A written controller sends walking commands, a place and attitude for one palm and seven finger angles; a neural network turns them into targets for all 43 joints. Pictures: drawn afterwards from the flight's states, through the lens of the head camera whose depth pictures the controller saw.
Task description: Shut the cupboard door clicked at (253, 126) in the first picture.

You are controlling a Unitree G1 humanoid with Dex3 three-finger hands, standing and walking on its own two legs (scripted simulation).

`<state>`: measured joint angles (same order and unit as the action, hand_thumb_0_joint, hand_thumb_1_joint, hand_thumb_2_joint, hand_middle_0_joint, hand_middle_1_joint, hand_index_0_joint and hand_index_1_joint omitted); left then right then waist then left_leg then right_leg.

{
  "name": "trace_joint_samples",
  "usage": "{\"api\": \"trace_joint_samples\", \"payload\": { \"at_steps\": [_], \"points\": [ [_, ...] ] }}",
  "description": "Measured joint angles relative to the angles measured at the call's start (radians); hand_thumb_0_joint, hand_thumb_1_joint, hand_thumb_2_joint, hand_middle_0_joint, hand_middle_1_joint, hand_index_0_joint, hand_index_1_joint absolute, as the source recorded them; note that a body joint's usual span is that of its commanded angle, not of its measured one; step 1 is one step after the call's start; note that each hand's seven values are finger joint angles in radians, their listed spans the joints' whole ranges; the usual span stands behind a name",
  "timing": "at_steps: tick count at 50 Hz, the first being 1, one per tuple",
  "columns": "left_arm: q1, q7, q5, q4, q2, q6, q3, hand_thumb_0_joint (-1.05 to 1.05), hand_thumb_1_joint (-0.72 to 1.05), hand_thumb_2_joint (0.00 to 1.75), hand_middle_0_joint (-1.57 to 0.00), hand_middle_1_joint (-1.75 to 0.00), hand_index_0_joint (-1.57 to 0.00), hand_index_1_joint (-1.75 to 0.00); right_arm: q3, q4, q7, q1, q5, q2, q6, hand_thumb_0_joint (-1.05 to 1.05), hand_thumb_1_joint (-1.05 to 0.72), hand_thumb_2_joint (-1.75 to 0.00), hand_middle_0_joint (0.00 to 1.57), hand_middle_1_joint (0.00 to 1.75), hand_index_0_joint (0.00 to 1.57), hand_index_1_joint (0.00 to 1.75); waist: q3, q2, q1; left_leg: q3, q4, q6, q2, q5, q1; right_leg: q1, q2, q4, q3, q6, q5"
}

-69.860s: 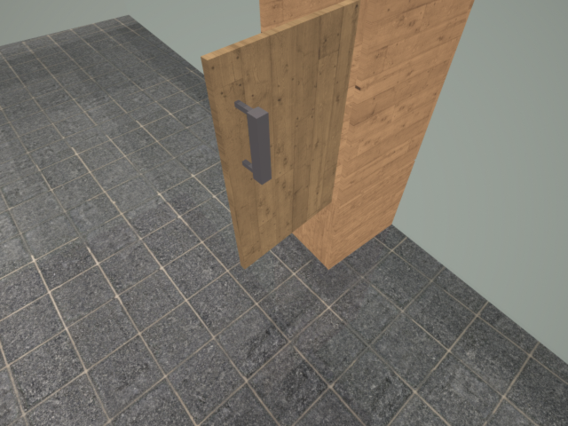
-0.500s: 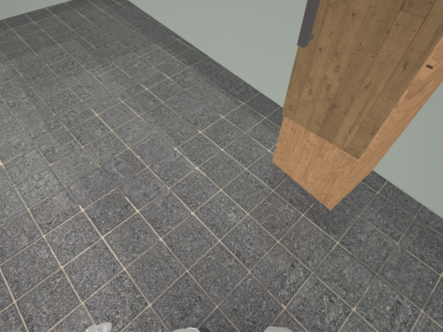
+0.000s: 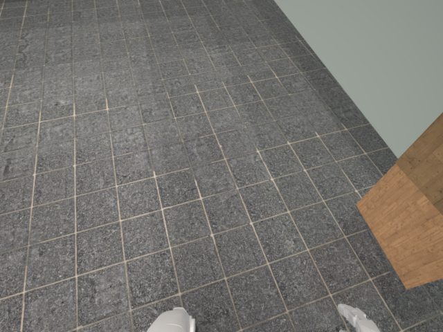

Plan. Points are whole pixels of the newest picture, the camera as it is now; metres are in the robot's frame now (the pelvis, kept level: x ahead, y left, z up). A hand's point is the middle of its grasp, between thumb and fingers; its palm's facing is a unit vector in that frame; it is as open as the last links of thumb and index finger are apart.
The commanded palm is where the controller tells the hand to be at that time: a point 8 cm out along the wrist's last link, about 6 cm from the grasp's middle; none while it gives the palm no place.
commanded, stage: walk to a spot facing it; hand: left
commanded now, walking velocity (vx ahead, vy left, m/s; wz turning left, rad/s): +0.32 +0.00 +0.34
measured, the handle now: out of the picture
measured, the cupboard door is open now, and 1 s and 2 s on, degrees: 6 6 6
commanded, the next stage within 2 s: turn to face it in 0.22 s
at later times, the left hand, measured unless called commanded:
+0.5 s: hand (149, 309) +0.17 +0.16 -0.14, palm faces +0.21 -0.95 -0.22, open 7.2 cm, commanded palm none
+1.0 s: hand (146, 233) +0.32 +0.20 -0.14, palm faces -0.06 -0.96 -0.27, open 7.4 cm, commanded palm none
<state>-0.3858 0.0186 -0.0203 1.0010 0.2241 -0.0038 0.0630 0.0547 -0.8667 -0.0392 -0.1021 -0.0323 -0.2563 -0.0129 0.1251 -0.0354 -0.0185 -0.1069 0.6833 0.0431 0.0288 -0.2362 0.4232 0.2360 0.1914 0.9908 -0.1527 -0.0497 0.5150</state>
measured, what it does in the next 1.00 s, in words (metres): walks ahead: right foot, then left foot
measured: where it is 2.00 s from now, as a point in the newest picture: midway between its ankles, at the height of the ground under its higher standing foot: (220, 303)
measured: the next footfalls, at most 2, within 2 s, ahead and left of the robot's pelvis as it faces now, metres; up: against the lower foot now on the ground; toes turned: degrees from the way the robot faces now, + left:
right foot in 0.26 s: +0.23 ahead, -0.12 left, +0.00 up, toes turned -2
left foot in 0.56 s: +0.24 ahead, +0.13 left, +0.00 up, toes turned +11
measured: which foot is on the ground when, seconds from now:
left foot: down 0.00-0.26, up 0.28-0.54, down 0.56-0.78, up 0.80-1.00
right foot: up 0.00-0.24, down 0.26-1.00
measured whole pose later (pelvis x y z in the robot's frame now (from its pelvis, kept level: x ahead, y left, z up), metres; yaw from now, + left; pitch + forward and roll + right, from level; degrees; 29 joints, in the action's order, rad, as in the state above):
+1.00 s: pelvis +0.24 +0.00 +0.02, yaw -9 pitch +1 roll +0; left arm -0.21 -0.01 -0.03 0.95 0.22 0.03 0.10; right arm 0.06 -0.93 0.03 -0.12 -0.01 -0.21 0.05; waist 0.10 -0.01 -0.03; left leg -0.03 0.86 -0.05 0.04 -0.44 0.41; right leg 0.27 -0.03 0.54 0.02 0.04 0.29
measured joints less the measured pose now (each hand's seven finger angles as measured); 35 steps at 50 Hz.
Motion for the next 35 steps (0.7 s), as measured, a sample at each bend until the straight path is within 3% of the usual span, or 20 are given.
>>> {"api": "trace_joint_samples", "payload": {
  "at_steps": [2,4,8,12,13,15,17,19,22,25,28,31,35],
  "points": [
    [0.026,-0.001,-0.002,0.009,0.015,0.018,0.011,0.01,0.90,0.90,-0.20,-0.30,-0.20,-0.30,-0.009,0.000,0.014,-0.007,0.001,0.020,-0.013,0.00,-0.90,-0.90,0.20,0.30,0.20,0.30,0.000,-0.013,-0.003,0.001,0.004,-0.012,-0.012,-0.040,-0.024,0.118,-0.022,0.159,0.064,0.015,-0.030],
    [0.058,0.003,-0.005,0.001,0.018,0.021,0.018,0.01,0.90,0.90,-0.20,-0.30,-0.20,-0.30,-0.014,-0.012,0.027,-0.028,0.000,0.034,-0.016,0.00,-0.90,-0.90,0.20,0.30,0.20,0.30,-0.011,-0.007,-0.001,0.013,-0.034,-0.019,-0.023,-0.047,-0.059,0.203,-0.035,0.170,0.082,0.020,-0.075],
    [0.115,0.010,-0.007,-0.049,0.002,0.009,0.017,0.01,0.91,0.90,-0.19,-0.30,-0.20,-0.30,-0.019,-0.059,0.037,-0.081,-0.002,0.054,-0.008,0.00,-0.90,-0.90,0.20,0.30,0.20,0.30,-0.039,0.026,0.008,0.048,-0.114,-0.022,-0.036,-0.040,-0.135,0.268,-0.056,-0.042,0.083,0.015,-0.143],
    [0.141,0.018,-0.011,-0.099,-0.013,-0.020,0.010,0.01,0.91,0.90,-0.19,-0.30,-0.20,-0.30,-0.016,-0.103,0.029,-0.136,0.002,0.068,0.013,0.00,-0.90,-0.90,0.20,0.30,0.20,0.30,-0.063,0.051,0.020,0.088,-0.089,-0.035,-0.033,-0.101,-0.181,0.211,-0.095,-0.277,0.055,0.006,-0.231],
    [0.137,0.018,-0.014,-0.114,-0.009,-0.032,0.008,0.01,0.91,0.90,-0.19,-0.30,-0.20,-0.30,-0.014,-0.108,0.027,-0.154,0.006,0.073,0.019,0.00,-0.90,-0.90,0.20,0.30,0.20,0.30,-0.074,0.045,0.022,0.096,-0.041,-0.026,-0.039,-0.149,-0.171,0.185,-0.099,-0.332,0.055,0.022,-0.235],
    [0.144,0.007,-0.017,-0.125,-0.024,-0.049,0.002,0.01,0.90,0.90,-0.19,-0.30,-0.20,-0.30,-0.004,-0.125,0.024,-0.166,0.010,0.068,0.034,0.00,-0.90,-0.90,0.20,0.30,0.20,0.30,-0.078,0.060,0.018,0.127,0.182,-0.013,-0.044,-0.262,-0.099,0.179,-0.098,-0.294,0.026,0.071,-0.255],
    [0.137,-0.007,-0.016,-0.123,-0.044,-0.051,-0.003,0.00,0.90,0.90,-0.19,-0.30,-0.20,-0.30,0.005,-0.138,0.020,-0.159,0.005,0.061,0.046,0.01,-0.90,-0.90,0.20,0.30,0.20,0.30,-0.082,0.067,0.016,0.134,0.414,-0.012,-0.047,-0.230,-0.009,0.148,-0.098,-0.305,0.001,0.084,-0.231],
    [0.124,-0.021,-0.015,-0.103,-0.064,-0.049,-0.006,0.00,0.90,0.90,-0.19,-0.30,-0.20,-0.30,0.011,-0.139,0.018,-0.146,0.003,0.056,0.045,0.01,-0.90,-0.90,0.20,0.30,0.20,0.30,-0.086,0.066,0.023,0.119,0.514,-0.019,-0.028,-0.154,0.053,0.102,-0.100,-0.367,-0.017,0.080,-0.239],
    [0.101,-0.042,-0.014,-0.058,-0.080,-0.050,-0.003,0.00,0.92,0.90,-0.20,-0.30,-0.20,-0.30,0.008,-0.129,0.025,-0.126,0.005,0.064,0.029,0.01,-0.90,-0.90,0.20,0.30,0.20,0.30,-0.089,0.048,0.027,0.084,0.396,-0.034,0.010,-0.113,0.062,0.038,-0.104,-0.468,-0.026,0.080,-0.263],
    [0.079,-0.041,-0.010,-0.012,-0.077,-0.049,-0.009,0.01,0.94,0.90,-0.20,-0.30,-0.20,-0.30,-0.004,-0.124,0.034,-0.103,0.011,0.080,0.011,0.01,-0.91,-0.90,0.20,0.30,0.19,0.30,-0.078,0.027,0.010,0.052,0.125,-0.049,0.023,-0.093,-0.007,-0.003,-0.112,-0.516,-0.011,0.077,-0.268],
    [0.045,-0.035,0.003,0.029,-0.089,-0.032,-0.017,0.01,0.93,0.90,-0.20,-0.30,-0.20,-0.30,-0.022,-0.127,0.040,-0.080,0.014,0.088,-0.007,0.00,-0.91,-0.90,0.20,0.30,0.19,0.30,-0.073,0.040,-0.012,0.036,-0.129,-0.056,0.034,0.056,-0.115,-0.012,-0.146,-0.485,0.019,0.064,-0.233],
    [0.033,-0.028,0.007,0.060,-0.087,0.006,-0.013,0.01,0.92,0.90,-0.20,-0.30,-0.20,-0.30,-0.028,-0.136,0.058,-0.062,0.012,0.112,-0.012,0.00,-0.91,-0.90,0.20,0.30,0.19,0.30,-0.073,0.020,-0.015,0.001,-0.121,-0.057,0.048,-0.050,-0.151,0.007,-0.157,-0.402,0.058,0.053,-0.157],
    [0.070,-0.010,0.008,0.066,-0.084,0.049,0.000,0.01,0.92,0.90,-0.20,-0.30,-0.20,-0.30,-0.025,-0.120,0.080,-0.048,0.003,0.116,-0.003,-0.01,-0.92,-0.90,0.20,0.30,0.20,0.30,-0.049,0.020,-0.008,-0.050,-0.118,-0.063,0.069,-0.078,-0.189,0.075,-0.168,-0.228,0.069,0.050,-0.014]
  ]
}}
